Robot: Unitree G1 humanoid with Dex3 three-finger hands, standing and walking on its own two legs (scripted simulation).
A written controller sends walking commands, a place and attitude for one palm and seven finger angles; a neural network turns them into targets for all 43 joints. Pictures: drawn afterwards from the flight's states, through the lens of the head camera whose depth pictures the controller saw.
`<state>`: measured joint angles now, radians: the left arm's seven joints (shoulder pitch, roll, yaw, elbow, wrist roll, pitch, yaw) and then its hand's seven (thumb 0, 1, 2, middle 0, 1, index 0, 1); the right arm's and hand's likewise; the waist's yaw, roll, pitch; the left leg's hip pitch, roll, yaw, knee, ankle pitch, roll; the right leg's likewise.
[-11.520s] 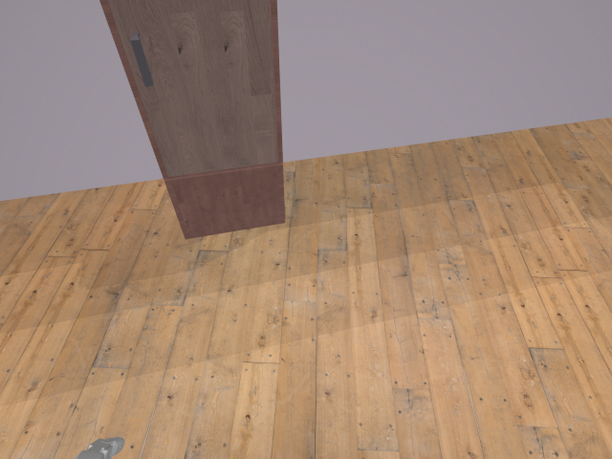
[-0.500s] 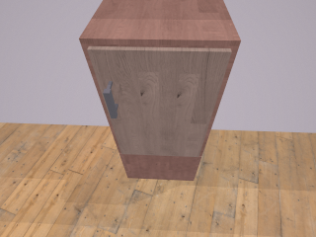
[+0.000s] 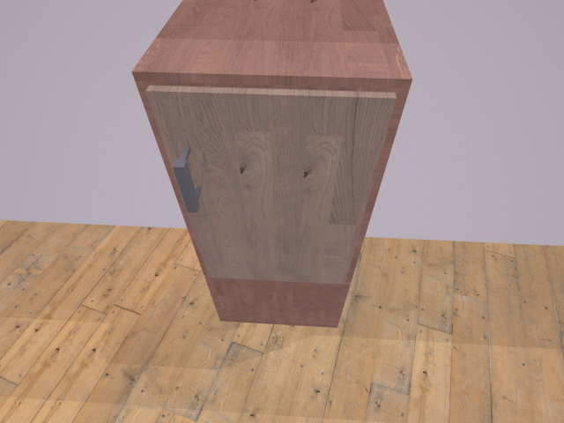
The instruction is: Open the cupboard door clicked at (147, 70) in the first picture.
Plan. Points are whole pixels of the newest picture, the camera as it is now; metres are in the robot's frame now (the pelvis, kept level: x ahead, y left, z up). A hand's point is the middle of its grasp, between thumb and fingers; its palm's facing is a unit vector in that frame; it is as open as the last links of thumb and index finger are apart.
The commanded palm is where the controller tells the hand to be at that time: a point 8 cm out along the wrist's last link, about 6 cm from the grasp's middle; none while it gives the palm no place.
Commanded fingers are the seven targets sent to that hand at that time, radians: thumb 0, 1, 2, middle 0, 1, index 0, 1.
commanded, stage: look again from close up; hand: left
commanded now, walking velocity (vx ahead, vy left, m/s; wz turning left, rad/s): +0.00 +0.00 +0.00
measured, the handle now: (189, 180) +0.52 +0.21 +0.02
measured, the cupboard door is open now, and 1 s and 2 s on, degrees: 0 0 0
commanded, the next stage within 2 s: raise the hand with hooked fingers in 0.62 s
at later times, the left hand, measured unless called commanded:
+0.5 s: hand out of the picture -0.01 +0.17 -0.17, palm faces +0.03 -0.98 -0.20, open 7.3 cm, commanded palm none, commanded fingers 0.00 0.90 0.90 -0.20 -0.30 -0.20 -0.30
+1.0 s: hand (151, 360) +0.19 +0.19 +0.01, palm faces +0.08 -1.00 -0.01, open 7.8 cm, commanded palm +0.10 +0.25 -0.05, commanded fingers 0.00 0.55 0.75 -0.23 -0.53 -0.23 -0.53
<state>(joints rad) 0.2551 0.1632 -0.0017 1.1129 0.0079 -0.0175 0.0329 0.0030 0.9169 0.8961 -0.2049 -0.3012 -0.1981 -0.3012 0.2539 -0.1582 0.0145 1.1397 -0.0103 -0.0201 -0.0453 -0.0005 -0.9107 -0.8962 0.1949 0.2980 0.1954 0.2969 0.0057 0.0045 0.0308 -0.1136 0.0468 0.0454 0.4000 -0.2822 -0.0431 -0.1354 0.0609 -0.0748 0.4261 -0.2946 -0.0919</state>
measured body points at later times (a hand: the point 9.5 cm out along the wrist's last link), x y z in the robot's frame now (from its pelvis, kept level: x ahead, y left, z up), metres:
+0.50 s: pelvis -0.01 +0.00 +0.00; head +0.02 +0.00 +0.45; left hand -0.01 +0.23 -0.16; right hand -0.01 -0.21 -0.16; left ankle -0.05 +0.15 -0.74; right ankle -0.04 -0.05 -0.74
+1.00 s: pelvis -0.04 +0.03 -0.03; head -0.02 +0.01 +0.42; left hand +0.18 +0.24 +0.01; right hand +0.14 -0.24 -0.11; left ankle -0.05 +0.15 -0.74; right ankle -0.04 -0.05 -0.74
